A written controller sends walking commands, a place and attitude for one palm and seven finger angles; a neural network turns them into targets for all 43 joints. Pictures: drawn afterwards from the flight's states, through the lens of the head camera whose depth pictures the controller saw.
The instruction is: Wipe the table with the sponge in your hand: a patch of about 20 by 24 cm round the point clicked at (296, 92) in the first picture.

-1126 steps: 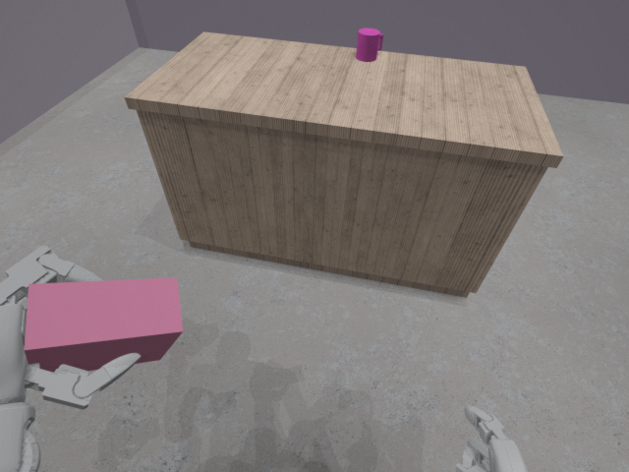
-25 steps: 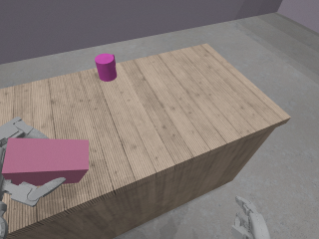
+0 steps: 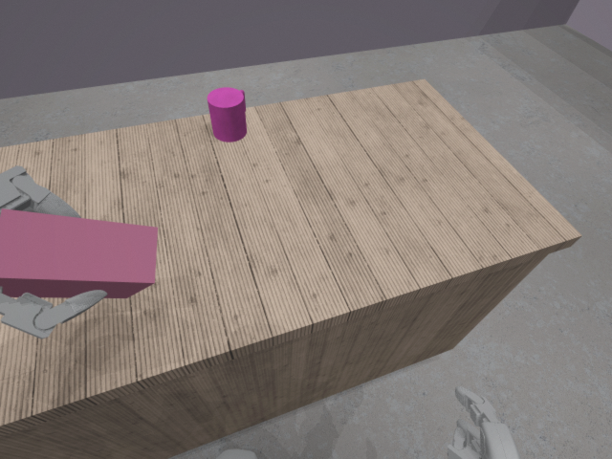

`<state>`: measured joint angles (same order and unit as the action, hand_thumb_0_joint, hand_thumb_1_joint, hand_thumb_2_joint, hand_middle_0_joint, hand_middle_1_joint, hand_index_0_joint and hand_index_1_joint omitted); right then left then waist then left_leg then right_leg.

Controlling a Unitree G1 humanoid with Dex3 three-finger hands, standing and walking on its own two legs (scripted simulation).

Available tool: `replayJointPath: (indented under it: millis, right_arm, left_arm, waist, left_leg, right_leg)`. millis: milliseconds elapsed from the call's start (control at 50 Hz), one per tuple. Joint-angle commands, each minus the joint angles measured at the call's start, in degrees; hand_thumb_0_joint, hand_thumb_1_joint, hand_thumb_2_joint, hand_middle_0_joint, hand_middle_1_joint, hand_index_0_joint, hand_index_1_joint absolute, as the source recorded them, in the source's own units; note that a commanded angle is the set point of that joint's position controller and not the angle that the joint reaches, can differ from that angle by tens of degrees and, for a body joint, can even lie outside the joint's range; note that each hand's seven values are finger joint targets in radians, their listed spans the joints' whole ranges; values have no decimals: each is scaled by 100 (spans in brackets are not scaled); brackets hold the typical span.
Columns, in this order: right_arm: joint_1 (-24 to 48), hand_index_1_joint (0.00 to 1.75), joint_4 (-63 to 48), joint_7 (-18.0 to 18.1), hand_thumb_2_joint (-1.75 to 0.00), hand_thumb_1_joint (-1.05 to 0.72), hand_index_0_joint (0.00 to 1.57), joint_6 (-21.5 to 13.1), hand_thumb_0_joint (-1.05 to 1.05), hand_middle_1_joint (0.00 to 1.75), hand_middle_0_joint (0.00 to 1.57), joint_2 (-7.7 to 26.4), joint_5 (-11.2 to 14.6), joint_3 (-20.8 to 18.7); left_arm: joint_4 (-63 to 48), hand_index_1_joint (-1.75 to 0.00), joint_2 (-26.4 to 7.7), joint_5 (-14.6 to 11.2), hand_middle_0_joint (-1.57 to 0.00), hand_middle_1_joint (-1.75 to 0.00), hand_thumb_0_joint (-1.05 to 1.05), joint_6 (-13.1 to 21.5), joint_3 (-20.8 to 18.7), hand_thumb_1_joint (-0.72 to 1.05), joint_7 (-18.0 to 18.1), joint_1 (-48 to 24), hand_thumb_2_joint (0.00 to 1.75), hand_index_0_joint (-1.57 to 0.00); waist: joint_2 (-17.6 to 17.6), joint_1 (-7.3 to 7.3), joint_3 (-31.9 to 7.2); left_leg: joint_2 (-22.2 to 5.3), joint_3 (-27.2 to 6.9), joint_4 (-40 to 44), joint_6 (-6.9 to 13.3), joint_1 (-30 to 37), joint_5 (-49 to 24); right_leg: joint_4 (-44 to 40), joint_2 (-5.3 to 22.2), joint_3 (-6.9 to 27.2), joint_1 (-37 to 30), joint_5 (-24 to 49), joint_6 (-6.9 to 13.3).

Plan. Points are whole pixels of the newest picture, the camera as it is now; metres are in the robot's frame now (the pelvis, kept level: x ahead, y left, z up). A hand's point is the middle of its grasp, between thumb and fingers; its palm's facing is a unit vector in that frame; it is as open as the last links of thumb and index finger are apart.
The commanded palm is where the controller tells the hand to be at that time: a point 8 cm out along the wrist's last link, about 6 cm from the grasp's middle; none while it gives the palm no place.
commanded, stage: come to a stop and stand still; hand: left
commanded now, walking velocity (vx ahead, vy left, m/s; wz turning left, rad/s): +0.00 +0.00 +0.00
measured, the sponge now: (98, 263) +0.25 +0.25 +0.16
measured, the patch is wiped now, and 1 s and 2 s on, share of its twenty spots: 0.00 0.00 0.00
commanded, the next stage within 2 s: look again from close up in 0.86 s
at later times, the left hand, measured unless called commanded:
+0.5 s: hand out of the picture +0.22 +0.32 +0.16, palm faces +0.41 -0.84 -0.35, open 9.8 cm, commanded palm +0.16 +0.34 +0.18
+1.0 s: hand out of the picture +0.22 +0.32 +0.16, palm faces +0.36 -0.84 -0.39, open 9.8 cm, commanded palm +0.16 +0.36 +0.18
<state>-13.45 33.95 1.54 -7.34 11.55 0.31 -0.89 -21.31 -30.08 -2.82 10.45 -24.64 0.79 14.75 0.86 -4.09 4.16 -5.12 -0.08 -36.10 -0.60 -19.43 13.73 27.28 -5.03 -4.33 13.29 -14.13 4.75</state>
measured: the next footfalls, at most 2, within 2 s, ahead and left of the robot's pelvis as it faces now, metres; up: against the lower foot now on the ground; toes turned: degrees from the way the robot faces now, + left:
none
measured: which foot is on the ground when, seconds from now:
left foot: down 0.00-1.00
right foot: down 0.00-1.00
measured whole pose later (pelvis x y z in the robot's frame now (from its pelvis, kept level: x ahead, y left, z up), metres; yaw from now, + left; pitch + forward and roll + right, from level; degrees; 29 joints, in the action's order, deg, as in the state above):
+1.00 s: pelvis +0.00 +0.08 +0.01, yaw +0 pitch -1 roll -2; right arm -12.1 33.0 1.4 -8.0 11.1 0.2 1.7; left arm -26.7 -21.4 -1.1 12.0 -19.9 5.5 24.5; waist 1.5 -1.6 3.5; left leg 1.7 3.2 -24.9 3.8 -13.4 11.3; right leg 21.0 0.9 -1.7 9.9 -10.5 -1.6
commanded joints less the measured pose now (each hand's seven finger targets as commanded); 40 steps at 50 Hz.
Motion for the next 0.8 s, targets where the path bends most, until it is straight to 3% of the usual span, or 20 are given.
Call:
replayJointPath:
  millis: [0,40,60,80,120,140,160,200,240,260,280,340,380,440,560,580,660,700,760,780]
  right_arm:
    - [149,30,-1051,-173,-90,-90,20,-525,0,30,20,769,101,-274]
    - [426,30,-1066,-189,-90,-90,20,-569,0,30,20,823,67,-307]
    - [638,30,-1046,-195,-90,-90,20,-571,0,30,20,767,99,-258]
    - [602,30,-1081,-170,-90,-90,20,-537,0,30,20,763,57,-253]
    - [628,30,-1108,-132,-90,-90,20,-539,0,30,20,699,78,-210]
    - [603,30,-1103,-91,-90,-90,20,-545,0,30,20,677,83,-204]
    - [678,30,-1037,-39,-90,-90,20,-525,0,30,20,659,96,-163]
    - [604,30,-1034,34,-90,-90,20,-538,0,30,20,638,46,-157]
    - [597,30,-998,75,-90,-90,20,-560,0,30,20,639,30,-129]
    - [697,30,-959,103,-90,-90,20,-572,0,30,20,654,46,-102]
    - [624,30,-936,102,-90,-90,20,-585,0,30,20,664,15,-75]
    - [544,30,-928,76,-90,-90,20,-645,0,30,20,672,33,-77]
    - [558,30,-884,62,-90,-90,20,-643,0,30,20,695,16,-41]
    - [535,30,-911,28,-90,-90,20,-626,0,30,20,702,14,-60]
    - [680,30,-964,41,-90,-90,20,-535,0,30,20,643,11,-10]
    - [613,30,-955,38,-90,-90,20,-499,0,30,20,654,-33,11]
    - [630,30,-984,45,-90,-90,20,-475,0,30,20,650,9,-23]
    - [547,30,-1018,32,-90,-90,20,-449,0,30,20,678,-7,-53]
    - [620,30,-1010,42,-90,-90,20,-433,0,30,20,671,28,-39]
    - [556,30,-975,40,-90,-90,20,-400,0,30,20,712,-11,-27]
  left_arm:
    - [-1465,-160,-64,-215,-120,-160,0,669,-96,10,114,145,130,-120]
    - [-1718,-160,32,-219,-120,-160,0,658,-36,10,219,490,130,-120]
    - [-1802,-160,-32,-192,-120,-160,0,615,-168,10,334,749,130,-120]
    - [-1901,-160,-143,-142,-120,-160,0,625,-279,10,376,708,130,-120]
    - [-1979,-160,-429,-112,-120,-160,0,653,-607,10,462,568,130,-120]
    - [-1969,-160,-455,-142,-120,-160,0,670,-685,10,493,581,130,-120]
    - [-2080,-160,-692,-162,-120,-160,0,687,-922,10,570,605,130,-120]
    - [-2053,-160,-510,-208,-120,-160,0,741,-799,10,574,525,130,-120]
    - [-1892,-160,-373,-186,-120,-160,0,759,-664,10,574,489,130,-120]
    - [-1934,-160,-344,-146,-120,-160,0,760,-615,10,595,447,130,-120]
    - [-1783,-160,-181,-131,-120,-160,0,774,-443,10,574,402,130,-120]
    - [-1508,-160,-21,-40,-120,-160,0,705,-215,10,547,363,130,-120]
    - [-1517,-160,171,9,-120,-160,0,669,60,10,536,229,130,-120]
    - [-1577,-160,112,82,-120,-160,0,613,64,10,553,152,130,-120]
    - [-2010,-160,-204,97,-120,-160,0,614,-274,10,610,197,130,-120]
    - [-1897,-160,-33,52,-120,-160,0,633,-142,10,573,284,130,-120]
    - [-2073,-160,-169,63,-120,-160,0,631,-290,10,593,352,130,-120]
    - [-2037,-160,-72,46,-120,-160,0,643,-176,10,551,422,130,-120]
    - [-1961,-160,-74,59,-120,-160,0,604,-194,10,579,505,130,-120]
    - [-1802,-160,90,32,-120,-160,0,608,-29,10,543,543,130,-120]
  waist:
    - [-221,114,-1363]
    - [-440,101,-1357]
    - [-765,118,-1383]
    - [-750,123,-1323]
    - [-307,152,-1142]
    - [-47,190,-1049]
    - [-11,234,-1004]
    - [-79,295,-1001]
    - [-380,302,-905]
    - [-715,309,-876]
    - [-701,301,-873]
    - [-487,272,-912]
    - [-554,297,-900]
    - [-420,290,-903]
    - [-659,295,-1076]
    - [-677,293,-1065]
    - [-799,302,-1196]
    - [-868,303,-1208]
    - [-745,306,-1134]
    - [-686,308,-1072]
  left_leg:
    - [337,320,963,241,576,-958]
    - [-215,-142,1032,478,1332,-1884]
    - [-416,-290,1005,591,1400,-2003]
    - [-492,-452,1071,620,801,-1660]
    - [-233,-344,1089,402,243,-622]
    - [-9,-255,967,307,326,-176]
    - [132,-211,904,258,566,-26]
    - [236,-243,918,224,753,87]
    - [150,-337,1185,236,783,123]
    - [49,-425,1401,251,845,50]
    - [-33,-524,1588,285,660,174]
    - [-141,-547,1736,290,592,63]
    - [-166,-561,1855,268,605,-28]
    - [-179,-581,1826,228,619,-193]
    - [-121,-534,1775,78,817,-722]
    - [-126,-556,1822,95,706,-709]
    - [-136,-513,1709,-63,986,-1323]
    - [-171,-535,1712,-66,961,-1432]
    - [-163,-516,1742,-131,1033,-1397]
    - [-173,-525,1825,-84,857,-1135]
  right_leg:
    - [-5,1186,1035,-1127,3243,-643]
    - [309,822,778,-276,1935,-933]
    - [536,733,632,-145,1576,-897]
    - [504,743,547,-385,1101,-836]
    - [-29,793,727,-622,650,-622]
    - [-397,871,960,-418,488,-520]
    - [-695,974,1115,-153,322,-395]
    - [-919,1096,1261,55,-78,-251]
    - [-914,980,1173,79,-141,-273]
    - [-821,894,1035,26,75,-285]
    - [-723,806,842,-161,114,-341]
    - [-611,770,726,-425,397,-400]
    - [-588,722,605,-442,481,-421]
    - [-598,755,627,-513,617,-415]
    - [-575,739,526,-626,902,-389]
    - [-594,714,465,-679,875,-404]
    - [-529,717,438,-659,1054,-381]
    - [-532,708,409,-698,1005,-384]
    - [-562,709,391,-602,971,-396]
    - [-601,682,356,-627,835,-421]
